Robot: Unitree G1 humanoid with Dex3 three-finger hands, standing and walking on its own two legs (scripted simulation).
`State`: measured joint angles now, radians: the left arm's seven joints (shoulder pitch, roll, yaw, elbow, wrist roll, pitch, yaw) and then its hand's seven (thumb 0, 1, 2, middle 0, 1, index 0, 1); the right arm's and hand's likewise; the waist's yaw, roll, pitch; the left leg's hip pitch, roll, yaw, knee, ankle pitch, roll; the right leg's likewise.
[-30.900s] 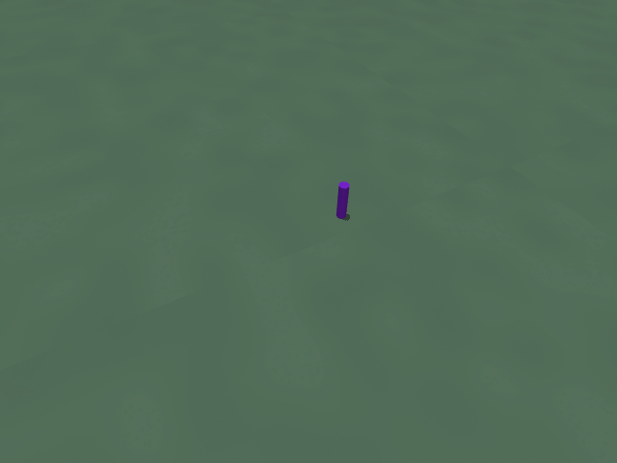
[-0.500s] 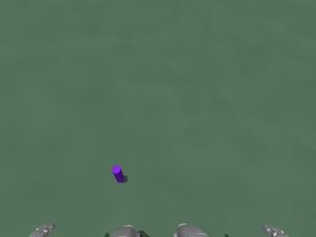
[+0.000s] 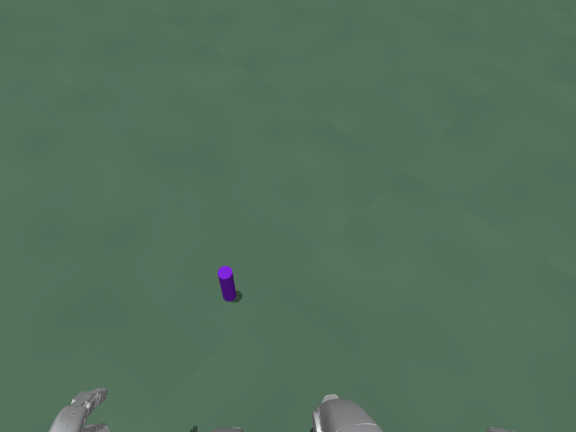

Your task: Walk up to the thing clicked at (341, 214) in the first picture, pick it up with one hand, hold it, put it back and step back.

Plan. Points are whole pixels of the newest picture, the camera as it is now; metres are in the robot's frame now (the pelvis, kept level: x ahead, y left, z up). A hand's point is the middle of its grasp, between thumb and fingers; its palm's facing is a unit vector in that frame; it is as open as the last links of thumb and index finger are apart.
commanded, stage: step back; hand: left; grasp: from the side
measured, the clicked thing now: (227, 284) +0.61 +0.18 -0.66
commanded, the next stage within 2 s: none
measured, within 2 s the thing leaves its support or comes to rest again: neither
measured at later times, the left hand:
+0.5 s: hand out of the picture -0.09 +0.21 -0.13, palm faces -0.06 -0.91 -0.41, open 7.4 cm
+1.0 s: hand out of the picture -0.24 +0.20 -0.15, palm faces -0.04 -0.91 -0.41, open 7.4 cm
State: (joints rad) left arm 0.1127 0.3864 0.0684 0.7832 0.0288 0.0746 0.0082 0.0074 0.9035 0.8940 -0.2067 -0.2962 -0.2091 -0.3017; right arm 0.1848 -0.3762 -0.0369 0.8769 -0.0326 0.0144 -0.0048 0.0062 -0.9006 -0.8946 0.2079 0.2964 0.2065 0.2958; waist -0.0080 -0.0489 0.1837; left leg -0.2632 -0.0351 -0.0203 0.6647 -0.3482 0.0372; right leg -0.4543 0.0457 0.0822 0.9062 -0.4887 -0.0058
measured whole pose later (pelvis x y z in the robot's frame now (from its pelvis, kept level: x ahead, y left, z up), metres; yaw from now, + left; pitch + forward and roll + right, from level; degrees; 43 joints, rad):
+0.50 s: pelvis -0.17 -0.05 +0.00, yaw -3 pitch -3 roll +2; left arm 0.23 0.35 0.07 0.85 0.05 0.06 -0.01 0.01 0.90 0.89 -0.21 -0.30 -0.21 -0.30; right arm 0.18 -0.43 -0.05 0.85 0.00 0.05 -0.03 0.01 -0.90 -0.89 0.21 0.30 0.21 0.30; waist 0.03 0.02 0.13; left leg -0.54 -0.10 -0.13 1.12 -0.44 -0.01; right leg -0.29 -0.02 0.03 0.67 -0.34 -0.01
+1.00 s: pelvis -0.35 -0.08 -0.01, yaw -2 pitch -2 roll -1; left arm 0.16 0.39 0.07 0.86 0.03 0.03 0.00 0.01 0.90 0.89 -0.21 -0.30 -0.21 -0.30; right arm 0.11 -0.40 -0.04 0.82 -0.04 0.03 -0.01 0.01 -0.90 -0.89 0.21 0.30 0.21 0.30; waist 0.02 0.02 0.15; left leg -0.44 0.07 0.00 0.69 -0.22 -0.02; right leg -0.23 0.02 0.04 0.68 -0.42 0.00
